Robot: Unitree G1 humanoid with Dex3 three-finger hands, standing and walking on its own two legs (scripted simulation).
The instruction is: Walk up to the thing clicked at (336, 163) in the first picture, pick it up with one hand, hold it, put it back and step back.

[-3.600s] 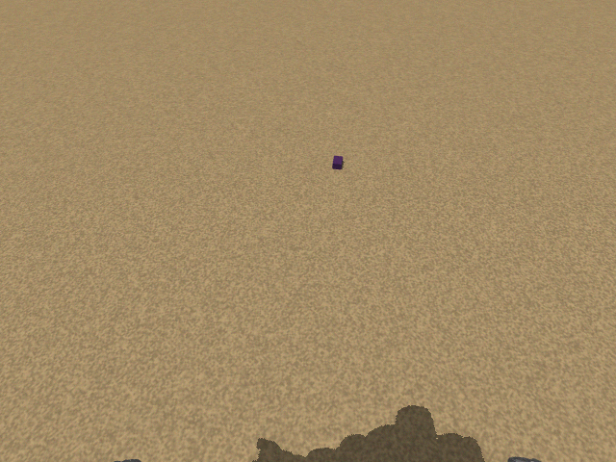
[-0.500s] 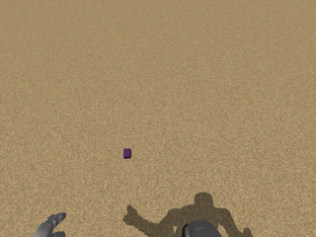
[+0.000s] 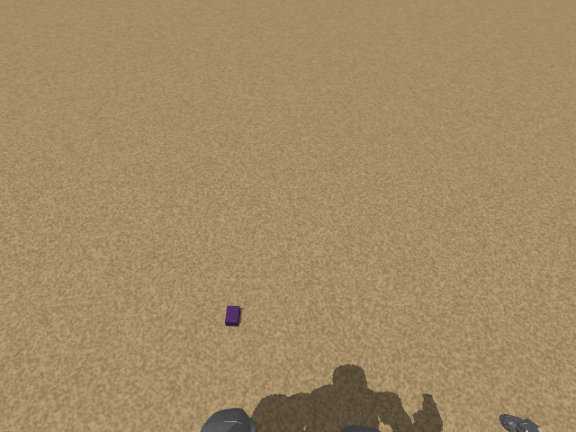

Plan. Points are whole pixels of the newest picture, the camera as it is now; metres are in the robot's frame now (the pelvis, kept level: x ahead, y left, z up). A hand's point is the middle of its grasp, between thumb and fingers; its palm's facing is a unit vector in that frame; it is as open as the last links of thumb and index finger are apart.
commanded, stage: walk up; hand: left
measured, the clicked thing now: (232, 315) +0.55 +0.20 -0.74
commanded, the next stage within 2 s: stand in 2.00 s
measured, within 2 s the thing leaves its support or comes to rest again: neither
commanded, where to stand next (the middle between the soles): +0.22 -0.02 m, yaw +1 degrees
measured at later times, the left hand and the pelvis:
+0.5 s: hand (159, 366) +0.21 +0.22 -0.12, palm faces -0.02 -0.91 -0.42, open 7.4 cm; pelvis +0.13 -0.05 +0.00, yaw +0 degrees
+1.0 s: hand (156, 364) +0.22 +0.24 -0.15, palm faces +0.00 -0.94 -0.35, open 7.4 cm; pelvis +0.17 -0.02 +0.01, yaw +1 degrees
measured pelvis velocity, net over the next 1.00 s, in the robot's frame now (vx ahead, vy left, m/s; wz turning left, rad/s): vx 0.17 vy -0.02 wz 0.02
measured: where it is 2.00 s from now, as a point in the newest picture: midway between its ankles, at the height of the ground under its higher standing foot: outside the picture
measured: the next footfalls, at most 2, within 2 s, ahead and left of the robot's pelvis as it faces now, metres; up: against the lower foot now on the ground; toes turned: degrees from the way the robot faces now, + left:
right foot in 0.34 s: +0.23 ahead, -0.17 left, +0.00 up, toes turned -1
left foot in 0.64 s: +0.24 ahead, +0.10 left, +0.00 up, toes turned +2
